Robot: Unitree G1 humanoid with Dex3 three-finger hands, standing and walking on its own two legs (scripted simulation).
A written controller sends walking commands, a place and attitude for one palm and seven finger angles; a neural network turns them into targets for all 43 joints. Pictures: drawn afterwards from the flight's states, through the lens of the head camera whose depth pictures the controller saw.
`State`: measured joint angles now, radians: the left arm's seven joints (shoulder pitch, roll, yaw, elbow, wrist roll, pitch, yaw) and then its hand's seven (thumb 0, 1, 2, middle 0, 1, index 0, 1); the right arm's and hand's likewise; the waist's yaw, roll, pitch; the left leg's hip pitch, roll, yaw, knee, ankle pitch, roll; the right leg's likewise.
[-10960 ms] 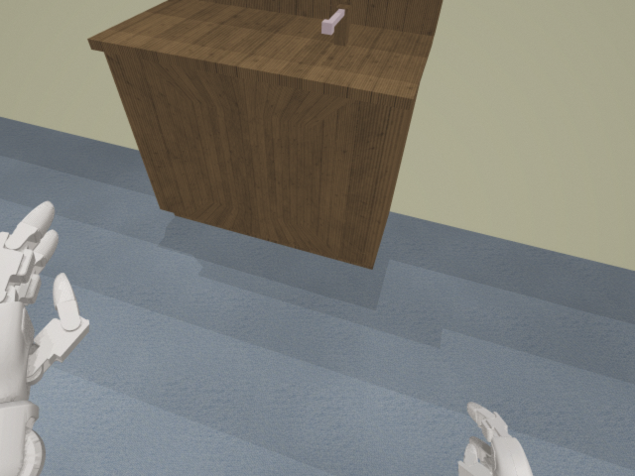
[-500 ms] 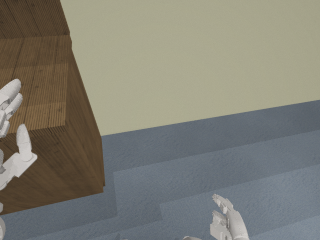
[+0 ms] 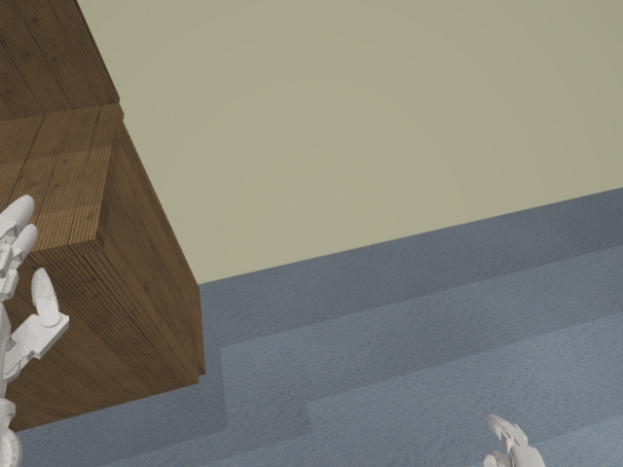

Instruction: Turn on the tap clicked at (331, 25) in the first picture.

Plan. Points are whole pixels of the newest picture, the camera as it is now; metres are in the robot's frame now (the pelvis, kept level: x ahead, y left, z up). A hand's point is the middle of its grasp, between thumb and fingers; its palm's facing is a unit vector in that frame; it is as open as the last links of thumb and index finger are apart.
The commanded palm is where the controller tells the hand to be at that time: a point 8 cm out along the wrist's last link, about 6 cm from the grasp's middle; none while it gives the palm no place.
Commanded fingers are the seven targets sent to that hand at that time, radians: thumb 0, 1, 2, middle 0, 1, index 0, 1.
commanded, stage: come to a stop and stand still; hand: left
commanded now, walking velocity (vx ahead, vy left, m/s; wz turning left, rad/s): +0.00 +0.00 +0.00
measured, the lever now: out of the picture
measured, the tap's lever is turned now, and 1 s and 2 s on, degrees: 0 0 0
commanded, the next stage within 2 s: look again from close up in 1.28 s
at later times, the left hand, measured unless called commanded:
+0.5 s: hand (37, 401) +0.15 +0.23 +0.16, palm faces +0.39 -0.82 -0.41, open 7.4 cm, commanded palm +0.10 +0.28 +0.18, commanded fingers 0.00 0.90 0.90 -0.20 -0.30 -0.20 -0.30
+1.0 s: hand out of the picture +0.12 +0.27 +0.15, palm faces +0.37 -0.84 -0.39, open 7.4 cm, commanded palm +0.06 +0.31 +0.18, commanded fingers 0.00 0.90 0.90 -0.20 -0.30 -0.20 -0.30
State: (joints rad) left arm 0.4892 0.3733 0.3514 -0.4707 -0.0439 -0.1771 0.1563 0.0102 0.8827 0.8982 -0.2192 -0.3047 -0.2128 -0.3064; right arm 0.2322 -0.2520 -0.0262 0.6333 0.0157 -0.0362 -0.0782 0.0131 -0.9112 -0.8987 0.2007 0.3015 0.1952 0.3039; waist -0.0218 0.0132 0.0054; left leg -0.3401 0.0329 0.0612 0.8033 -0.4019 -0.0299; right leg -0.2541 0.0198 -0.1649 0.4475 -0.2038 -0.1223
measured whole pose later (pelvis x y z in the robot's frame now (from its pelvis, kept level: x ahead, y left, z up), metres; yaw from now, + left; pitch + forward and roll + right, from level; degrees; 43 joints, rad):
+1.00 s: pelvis -0.10 +0.04 -0.01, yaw -1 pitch -4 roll +0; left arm 0.44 0.34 0.30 -0.44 0.00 -0.15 0.14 0.01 0.89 0.90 -0.22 -0.30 -0.21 -0.31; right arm 0.23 -0.20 0.02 0.61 -0.01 -0.03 -0.06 0.01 -0.91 -0.90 0.20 0.30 0.20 0.30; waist 0.00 0.01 0.05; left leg -0.29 -0.01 0.09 0.55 -0.29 0.05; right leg -0.34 0.04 -0.12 0.45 -0.20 -0.05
